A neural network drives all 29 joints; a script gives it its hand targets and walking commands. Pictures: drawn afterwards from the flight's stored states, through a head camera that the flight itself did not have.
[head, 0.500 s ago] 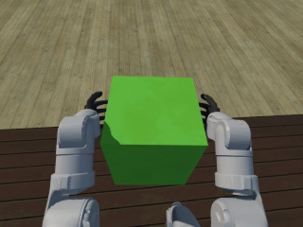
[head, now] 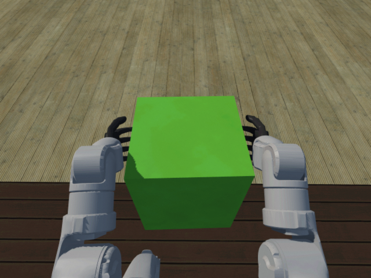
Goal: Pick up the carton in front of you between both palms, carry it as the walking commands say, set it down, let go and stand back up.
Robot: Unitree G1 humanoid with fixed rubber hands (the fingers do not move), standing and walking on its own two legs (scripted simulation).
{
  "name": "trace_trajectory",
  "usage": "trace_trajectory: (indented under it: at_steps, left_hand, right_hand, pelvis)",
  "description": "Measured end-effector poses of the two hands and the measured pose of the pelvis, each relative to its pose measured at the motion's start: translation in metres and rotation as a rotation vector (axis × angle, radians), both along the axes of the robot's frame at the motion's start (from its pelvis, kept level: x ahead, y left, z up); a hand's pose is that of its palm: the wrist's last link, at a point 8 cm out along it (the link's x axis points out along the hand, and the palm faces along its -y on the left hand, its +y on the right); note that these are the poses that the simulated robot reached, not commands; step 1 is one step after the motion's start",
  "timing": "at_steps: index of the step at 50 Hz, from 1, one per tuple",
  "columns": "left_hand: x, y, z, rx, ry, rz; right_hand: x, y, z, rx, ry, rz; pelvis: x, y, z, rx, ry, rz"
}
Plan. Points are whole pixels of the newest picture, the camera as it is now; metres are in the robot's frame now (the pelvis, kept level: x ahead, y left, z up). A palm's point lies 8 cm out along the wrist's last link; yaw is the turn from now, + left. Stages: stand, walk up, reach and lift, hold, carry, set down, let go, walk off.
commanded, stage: carry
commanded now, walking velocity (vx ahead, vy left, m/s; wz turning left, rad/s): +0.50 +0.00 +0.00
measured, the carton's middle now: (186, 166) +0.36 +0.01 +0.02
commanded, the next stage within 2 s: none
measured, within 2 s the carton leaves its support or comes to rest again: neither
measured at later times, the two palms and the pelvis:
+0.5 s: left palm (135, 71) +0.65 +0.17 +0.06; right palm (237, 77) +0.63 -0.12 +0.07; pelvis +0.29 +0.05 -0.02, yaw -2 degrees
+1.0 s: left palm (153, 31) +0.93 +0.16 +0.04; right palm (231, 31) +0.94 -0.14 +0.04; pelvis +0.58 +0.00 -0.05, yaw +0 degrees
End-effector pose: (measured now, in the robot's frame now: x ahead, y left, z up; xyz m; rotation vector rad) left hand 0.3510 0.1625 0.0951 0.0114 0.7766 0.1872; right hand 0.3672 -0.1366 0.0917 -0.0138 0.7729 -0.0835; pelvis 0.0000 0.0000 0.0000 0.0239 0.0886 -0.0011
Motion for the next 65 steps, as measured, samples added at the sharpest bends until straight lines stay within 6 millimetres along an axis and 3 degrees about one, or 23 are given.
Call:
trace_trajectory:
  at_steps: [9,13,15,20,24,31,36,40,42,46,50,58,62,65]
  left_hand:
    - [0.117,0.013,0.021,-0.007,-0.090,-0.012]
    - [0.178,0.025,0.005,-0.012,-0.090,-0.041]
    - [0.205,0.027,-0.009,-0.026,-0.063,-0.063]
    - [0.252,0.018,-0.033,-0.014,0.045,-0.121]
    - [0.293,0.013,-0.035,-0.019,0.046,-0.137]
    - [0.372,0.007,-0.018,-0.042,-0.042,-0.112]
    - [0.440,-0.003,-0.007,-0.039,-0.095,-0.095]
    - [0.496,-0.013,-0.012,-0.010,-0.107,-0.079]
    - [0.518,-0.015,-0.021,0.017,-0.084,-0.069]
    - [0.545,-0.011,-0.044,-0.003,0.018,-0.046]
    - [0.576,-0.007,-0.051,-0.006,0.041,-0.022]
    - [0.668,-0.001,-0.033,-0.014,-0.051,-0.011]
    - [0.723,0.007,-0.026,-0.018,-0.083,-0.019]
    - [0.768,0.016,-0.032,-0.024,-0.085,-0.030]
  right_hand:
    - [0.111,0.013,0.020,0.012,-0.089,-0.029]
    - [0.166,0.025,0.011,-0.019,-0.090,-0.038]
    - [0.187,0.026,0.001,-0.050,-0.064,-0.047]
    - [0.217,0.018,-0.026,-0.059,0.046,-0.087]
    - [0.251,0.014,-0.027,-0.053,0.047,-0.111]
    - [0.335,0.007,-0.008,-0.042,-0.042,-0.120]
    - [0.406,-0.003,0.001,-0.032,-0.094,-0.108]
    - [0.470,-0.014,-0.011,-0.021,-0.107,-0.078]
    - [0.498,-0.016,-0.023,-0.006,-0.083,-0.058]
    - [0.537,-0.011,-0.045,-0.013,0.018,-0.012]
    - [0.577,-0.006,-0.051,-0.012,0.041,0.011]
    - [0.666,0.000,-0.035,0.013,-0.049,-0.012]
    - [0.718,0.007,-0.027,0.014,-0.081,-0.025]
    - [0.761,0.016,-0.030,0.002,-0.083,-0.032]
  pelvis:
    - [0.114,0.017,-0.009,-0.019,0.009,-0.017]
    - [0.176,0.030,-0.034,-0.042,-0.012,-0.036]
    - [0.197,0.033,-0.039,-0.024,-0.015,-0.030]
    - [0.243,0.045,-0.032,-0.043,-0.015,-0.026]
    - [0.279,0.049,-0.025,-0.050,-0.006,-0.029]
    - [0.354,0.043,-0.023,-0.048,0.007,-0.017]
    - [0.422,0.029,-0.033,-0.029,0.008,-0.010]
    - [0.485,0.015,-0.058,-0.005,-0.016,0.008]
    - [0.507,0.012,-0.064,-0.025,-0.019,0.003]
    - [0.544,0.002,-0.058,-0.010,-0.020,0.003]
    - [0.580,-0.004,-0.051,-0.004,-0.012,0.004]
    - [0.665,0.002,-0.047,-0.003,0.006,-0.005]
    - [0.720,0.012,-0.052,-0.012,0.010,-0.010]
    - [0.767,0.022,-0.064,-0.021,0.000,-0.017]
